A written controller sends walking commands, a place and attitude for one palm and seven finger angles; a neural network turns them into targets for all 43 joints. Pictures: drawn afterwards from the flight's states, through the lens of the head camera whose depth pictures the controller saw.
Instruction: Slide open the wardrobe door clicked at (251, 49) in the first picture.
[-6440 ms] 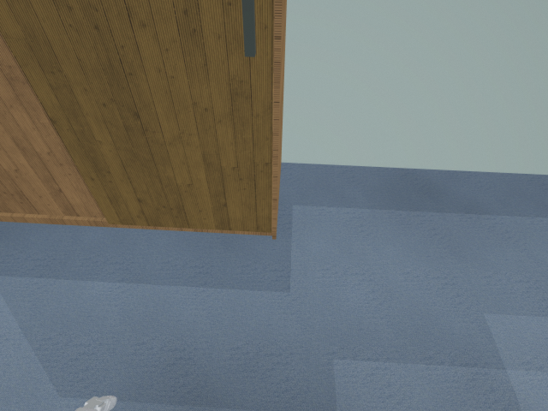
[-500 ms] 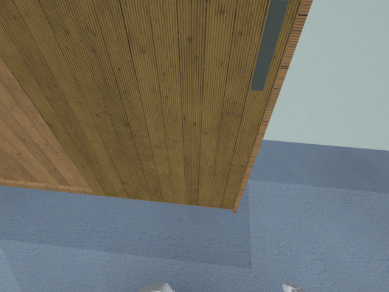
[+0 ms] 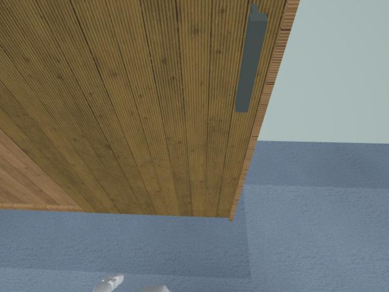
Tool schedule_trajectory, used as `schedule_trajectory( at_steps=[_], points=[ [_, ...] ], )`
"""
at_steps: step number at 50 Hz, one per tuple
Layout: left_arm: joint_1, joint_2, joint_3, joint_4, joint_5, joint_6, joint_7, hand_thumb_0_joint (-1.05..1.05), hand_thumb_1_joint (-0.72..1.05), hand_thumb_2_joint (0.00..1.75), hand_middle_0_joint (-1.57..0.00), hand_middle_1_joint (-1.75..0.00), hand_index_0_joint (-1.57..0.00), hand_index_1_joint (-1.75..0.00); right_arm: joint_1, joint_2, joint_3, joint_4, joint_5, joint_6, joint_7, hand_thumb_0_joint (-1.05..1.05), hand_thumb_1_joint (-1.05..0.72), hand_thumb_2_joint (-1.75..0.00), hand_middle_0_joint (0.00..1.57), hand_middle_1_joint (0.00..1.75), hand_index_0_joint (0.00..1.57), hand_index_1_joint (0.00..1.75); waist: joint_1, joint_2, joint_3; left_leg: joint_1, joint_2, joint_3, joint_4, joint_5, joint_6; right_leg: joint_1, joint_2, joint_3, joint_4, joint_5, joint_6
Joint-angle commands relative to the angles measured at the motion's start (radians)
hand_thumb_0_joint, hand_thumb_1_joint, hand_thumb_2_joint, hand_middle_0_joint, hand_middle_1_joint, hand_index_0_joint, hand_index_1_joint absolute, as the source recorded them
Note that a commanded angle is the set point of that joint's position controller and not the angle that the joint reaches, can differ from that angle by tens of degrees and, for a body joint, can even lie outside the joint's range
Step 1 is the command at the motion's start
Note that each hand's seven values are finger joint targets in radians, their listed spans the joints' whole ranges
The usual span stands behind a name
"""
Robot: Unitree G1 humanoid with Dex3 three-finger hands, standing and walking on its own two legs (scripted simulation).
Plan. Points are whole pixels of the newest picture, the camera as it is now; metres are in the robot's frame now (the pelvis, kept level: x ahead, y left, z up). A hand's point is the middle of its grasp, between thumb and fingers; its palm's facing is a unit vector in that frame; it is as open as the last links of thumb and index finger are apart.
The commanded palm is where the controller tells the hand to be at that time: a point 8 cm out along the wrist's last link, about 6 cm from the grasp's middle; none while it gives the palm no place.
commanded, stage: come to a stop and stand still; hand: right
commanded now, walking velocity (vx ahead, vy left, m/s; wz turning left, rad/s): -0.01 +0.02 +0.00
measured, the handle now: (247, 63) +0.49 -0.09 +0.20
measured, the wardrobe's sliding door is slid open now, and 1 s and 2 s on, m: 0.00 0.00 0.00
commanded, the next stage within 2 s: look again from close up in 1.14 s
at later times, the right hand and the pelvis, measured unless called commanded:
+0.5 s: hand out of the picture -0.04 -0.15 -0.17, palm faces +0.12 +0.97 -0.21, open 7.3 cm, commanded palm none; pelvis -0.04 +0.03 +0.00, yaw -2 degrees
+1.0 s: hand out of the picture -0.05 -0.15 -0.18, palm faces +0.04 +0.98 -0.18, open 7.4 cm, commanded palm none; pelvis -0.04 +0.01 +0.00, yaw -1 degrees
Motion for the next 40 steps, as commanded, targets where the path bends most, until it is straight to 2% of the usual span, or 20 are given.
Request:
schedule_trajectory(
  at_steps=[1, 3, 4, 5, 6, 7, 8, 9, 11, 13, 17, 20, 22, 23, 24, 25, 26, 27, 33, 40],
  points=[
    [0.067, 0.221, 0.071, -0.043, 0.005, 0.006, 0.002, 0.00, 0.90, 0.90, -0.20, -0.30, -0.20, -0.30, 0.080, -0.045, -0.024, -0.070, 0.004, -0.006, -0.003, 0.00, -0.90, -0.90, 0.20, 0.30, 0.20, 0.30, 0.025, -0.180, -0.214, -0.018, 0.028, -0.010, -0.027, 0.035, 0.003, 0.164, -0.262, 0.182, -0.093, 0.539, -0.149],
    [0.046, 0.209, 0.071, -0.051, 0.006, 0.009, -0.007, 0.00, 0.90, 0.90, -0.20, -0.30, -0.20, -0.30, 0.114, -0.041, -0.020, -0.068, -0.001, -0.016, -0.002, 0.00, -0.90, -0.90, 0.20, 0.30, 0.20, 0.30, 0.011, -0.194, -0.187, 0.080, 0.025, 0.029, -0.175, 0.085, 0.012, 0.065, -0.238, 0.189, -0.099, 0.330, -0.129],
    [0.032, 0.207, 0.069, -0.055, 0.004, 0.012, -0.014, 0.00, 0.90, 0.90, -0.20, -0.30, -0.20, -0.30, 0.160, -0.034, -0.018, -0.050, 0.000, -0.020, -0.002, 0.00, -0.90, -0.90, 0.20, 0.30, 0.20, 0.30, -0.010, -0.181, -0.195, 0.162, 0.026, 0.042, -0.287, 0.179, 0.008, 0.005, -0.208, 0.178, -0.089, 0.140, -0.100],
    [0.031, 0.180, 0.065, -0.054, -0.002, 0.016, -0.021, 0.00, 0.90, 0.90, -0.20, -0.30, -0.20, -0.30, 0.200, -0.050, -0.017, -0.032, -0.006, -0.028, -0.004, 0.00, -0.90, -0.90, 0.20, 0.30, 0.20, 0.30, -0.027, -0.106, -0.183, 0.247, 0.026, 0.055, -0.425, 0.273, 0.002, -0.079, -0.143, 0.148, -0.050, -0.080, -0.055],
    [0.049, 0.118, 0.054, -0.060, -0.012, 0.022, -0.029, 0.00, 0.90, 0.90, -0.20, -0.30, -0.20, -0.30, 0.198, -0.101, -0.015, -0.035, -0.018, -0.040, -0.008, 0.00, -0.90, -0.90, 0.20, 0.30, 0.20, 0.30, -0.024, 0.077, -0.128, 0.206, 0.131, -0.082, -0.598, 0.193, 0.027, -0.143, -0.032, 0.086, 0.076, -0.281, 0.012],
    [0.054, 0.059, 0.041, -0.083, -0.014, 0.032, -0.040, 0.00, 0.90, 0.90, -0.20, -0.30, -0.20, -0.30, 0.114, -0.177, -0.017, -0.067, -0.020, -0.046, -0.007, 0.00, -0.90, -0.90, 0.20, 0.30, 0.20, 0.30, 0.002, 0.276, -0.051, 0.049, 0.324, -0.343, -0.764, -0.054, 0.110, -0.183, 0.041, 0.066, 0.206, -0.353, 0.058],
    [0.021, 0.105, 0.045, -0.092, -0.009, 0.041, -0.048, 0.00, 0.90, 0.90, -0.20, -0.30, -0.20, -0.30, 0.058, -0.209, -0.023, -0.102, -0.017, -0.042, -0.007, 0.00, -0.90, -0.90, 0.20, 0.30, 0.20, 0.30, -0.017, 0.198, -0.024, -0.138, 0.372, -0.396, -0.848, -0.236, 0.163, -0.087, 0.030, 0.116, 0.314, -0.340, 0.048],
    [0.018, 0.106, 0.048, -0.082, -0.004, 0.048, -0.050, 0.00, 0.90, 0.90, -0.20, -0.30, -0.20, -0.30, 0.009, -0.218, -0.030, -0.108, -0.016, -0.049, -0.010, 0.00, -0.90, -0.90, 0.20, 0.30, 0.20, 0.30, -0.006, 0.257, 0.013, -0.171, 0.349, -0.438, -0.865, -0.260, 0.159, -0.117, 0.033, 0.154, 0.383, -0.293, 0.040],
    [0.106, 0.134, 0.051, -0.034, 0.003, 0.042, -0.055, 0.00, 0.90, 0.90, -0.20, -0.30, -0.20, -0.30, -0.049, -0.183, -0.024, -0.106, -0.014, -0.053, -0.008, 0.00, -0.90, -0.90, 0.20, 0.30, 0.20, 0.30, 0.032, 0.195, 0.037, -0.125, 0.294, -0.304, -0.815, -0.117, 0.131, -0.134, 0.030, 0.148, 0.455, -0.193, 0.039],
    [0.151, 0.128, 0.044, -0.013, 0.003, 0.027, -0.058, 0.00, 0.90, 0.90, -0.20, -0.30, -0.20, -0.30, -0.022, -0.166, -0.023, -0.095, -0.012, -0.061, -0.007, 0.00, -0.90, -0.90, 0.20, 0.30, 0.20, 0.30, 0.023, 0.123, -0.008, 0.001, 0.268, -0.221, -0.748, 0.089, 0.132, -0.140, 0.033, 0.125, 0.426, -0.164, 0.052],
    [0.131, 0.118, 0.030, -0.035, 0.000, 0.012, -0.050, 0.00, 0.90, 0.90, -0.20, -0.30, -0.20, -0.30, 0.095, -0.173, -0.027, -0.051, -0.013, -0.066, -0.009, 0.00, -0.90, -0.90, 0.20, 0.30, 0.20, 0.30, -0.035, 0.151, -0.063, 0.203, 0.292, -0.217, -0.685, 0.332, 0.172, -0.151, 0.044, 0.105, 0.273, -0.230, 0.065],
    [0.149, 0.101, 0.020, -0.031, -0.007, 0.005, -0.040, 0.00, 0.90, 0.90, -0.20, -0.30, -0.20, -0.30, 0.105, -0.183, -0.034, -0.027, -0.013, -0.063, -0.013, 0.00, -0.90, -0.90, 0.20, 0.30, 0.20, 0.30, -0.038, 0.146, -0.095, 0.236, 0.298, -0.209, -0.631, 0.511, 0.191, -0.068, 0.052, 0.095, 0.118, -0.250, 0.061],
    [0.236, 0.088, 0.013, 0.007, -0.011, -0.002, -0.032, 0.00, 0.90, 0.90, -0.20, -0.30, -0.20, -0.30, 0.057, -0.171, -0.028, -0.019, -0.004, -0.057, -0.013, 0.00, -0.90, -0.90, 0.20, 0.30, 0.20, 0.30, 0.006, 0.162, -0.127, 0.166, 0.245, -0.156, -0.587, 0.480, 0.144, 0.093, 0.065, 0.079, -0.063, -0.118, 0.056],
    [0.271, 0.096, 0.011, 0.028, -0.012, -0.010, -0.030, 0.00, 0.90, 0.90, -0.20, -0.30, -0.20, -0.30, 0.033, -0.150, -0.022, -0.020, 0.002, -0.055, -0.012, 0.00, -0.90, -0.90, 0.20, 0.30, 0.20, 0.30, 0.019, 0.116, -0.137, 0.122, 0.199, -0.118, -0.544, 0.442, 0.110, 0.180, 0.051, 0.090, -0.145, -0.043, 0.050],
    [0.290, 0.128, 0.012, 0.038, -0.008, -0.019, -0.025, 0.00, 0.90, 0.90, -0.20, -0.30, -0.20, -0.30, 0.033, -0.113, -0.015, -0.025, 0.008, -0.050, -0.010, 0.00, -0.90, -0.90, 0.20, 0.30, 0.20, 0.30, 0.021, 0.003, -0.149, 0.063, 0.139, -0.070, -0.489, 0.372, 0.073, 0.234, -0.022, 0.158, -0.160, 0.032, 0.027],
    [0.277, 0.168, 0.015, 0.034, -0.004, -0.023, -0.021, 0.00, 0.90, 0.90, -0.20, -0.30, -0.20, -0.30, 0.038, -0.079, -0.006, -0.029, 0.009, -0.046, -0.007, 0.00, -0.90, -0.90, 0.20, 0.30, 0.20, 0.30, 0.008, -0.105, -0.139, 0.058, 0.089, -0.012, -0.469, 0.314, 0.038, 0.182, -0.116, 0.243, -0.167, 0.092, -0.011],
    [0.245, 0.178, 0.014, 0.032, -0.005, -0.023, -0.016, 0.00, 0.90, 0.90, -0.20, -0.30, -0.20, -0.30, 0.023, -0.062, 0.001, -0.022, 0.006, -0.044, -0.005, 0.00, -0.90, -0.90, 0.20, 0.30, 0.20, 0.30, 0.003, -0.124, -0.117, 0.093, 0.067, 0.033, -0.460, 0.296, 0.014, 0.114, -0.146, 0.266, -0.199, 0.081, -0.034],
    [0.221, 0.170, 0.010, 0.041, -0.007, -0.026, -0.012, 0.00, 0.90, 0.90, -0.20, -0.30, -0.20, -0.30, 0.002, -0.056, 0.009, -0.005, 0.001, -0.039, -0.006, 0.00, -0.90, -0.90, 0.20, 0.30, 0.20, 0.30, 0.004, -0.177, -0.085, 0.119, 0.060, 0.044, -0.446, 0.295, 0.004, 0.081, -0.130, 0.261, -0.232, 0.082, -0.035],
    [0.230, 0.136, 0.000, 0.072, -0.014, -0.028, -0.008, 0.00, 0.90, 0.90, -0.20, -0.30, -0.20, -0.30, 0.042, -0.075, 0.025, 0.065, 0.001, -0.040, -0.002, 0.00, -0.90, -0.90, 0.20, 0.30, 0.20, 0.30, 0.000, -0.070, -0.004, 0.189, 0.081, 0.006, -0.523, 0.390, 0.010, 0.019, -0.062, 0.201, -0.232, -0.032, -0.001],
    [0.267, 0.111, -0.006, 0.100, -0.014, -0.037, -0.008, 0.00, 0.90, 0.90, -0.20, -0.30, -0.20, -0.30, 0.066, -0.058, 0.034, 0.088, 0.003, -0.050, -0.007, 0.00, -0.90, -0.90, 0.20, 0.30, 0.20, 0.30, 0.010, -0.029, -0.018, 0.190, 0.096, -0.009, -0.553, 0.426, 0.012, 0.059, -0.043, 0.180, -0.228, -0.011, 0.007]
  ],
)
